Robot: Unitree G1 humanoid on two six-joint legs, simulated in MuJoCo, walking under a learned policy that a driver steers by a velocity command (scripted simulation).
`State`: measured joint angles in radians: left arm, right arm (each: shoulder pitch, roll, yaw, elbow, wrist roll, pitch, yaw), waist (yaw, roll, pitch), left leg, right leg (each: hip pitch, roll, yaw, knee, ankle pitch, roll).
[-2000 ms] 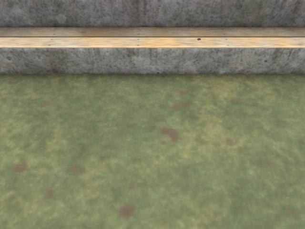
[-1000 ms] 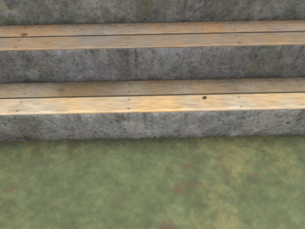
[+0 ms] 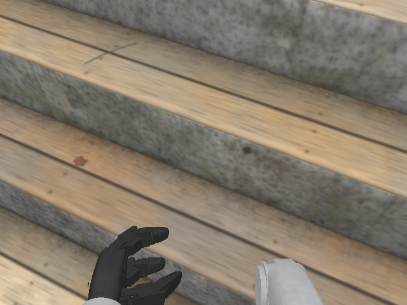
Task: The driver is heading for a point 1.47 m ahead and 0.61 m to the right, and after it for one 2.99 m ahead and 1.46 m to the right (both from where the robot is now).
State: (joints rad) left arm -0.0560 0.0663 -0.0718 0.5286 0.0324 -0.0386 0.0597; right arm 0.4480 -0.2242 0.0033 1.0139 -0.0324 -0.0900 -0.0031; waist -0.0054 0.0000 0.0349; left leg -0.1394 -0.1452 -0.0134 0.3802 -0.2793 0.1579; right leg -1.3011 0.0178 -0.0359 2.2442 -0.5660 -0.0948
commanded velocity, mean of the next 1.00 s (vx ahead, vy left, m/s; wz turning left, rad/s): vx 0.11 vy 0.00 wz -0.74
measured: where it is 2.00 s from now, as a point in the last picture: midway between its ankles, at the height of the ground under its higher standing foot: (205, 272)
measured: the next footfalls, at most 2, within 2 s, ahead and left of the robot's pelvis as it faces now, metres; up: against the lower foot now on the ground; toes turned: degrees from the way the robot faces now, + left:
right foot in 0.14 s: +0.24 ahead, -0.07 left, +0.20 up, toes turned -2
left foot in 0.74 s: +0.35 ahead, +0.16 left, +0.44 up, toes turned -39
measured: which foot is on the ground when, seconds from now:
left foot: down 0.00-0.10, up 0.12-0.72, down 0.74-0.78, up 0.80-0.88, down 0.90-1.00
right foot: up 0.00-0.12, down 0.14-0.90, up 0.92-1.00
